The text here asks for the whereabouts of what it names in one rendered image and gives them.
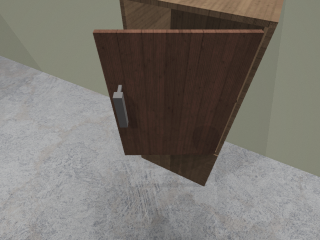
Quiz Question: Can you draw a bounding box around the cupboard door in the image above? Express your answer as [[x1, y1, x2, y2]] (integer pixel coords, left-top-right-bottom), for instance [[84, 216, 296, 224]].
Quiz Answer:
[[93, 29, 264, 155]]

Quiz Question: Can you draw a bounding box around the handle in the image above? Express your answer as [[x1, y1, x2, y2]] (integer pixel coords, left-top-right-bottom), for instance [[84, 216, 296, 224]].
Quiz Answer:
[[113, 85, 129, 128]]

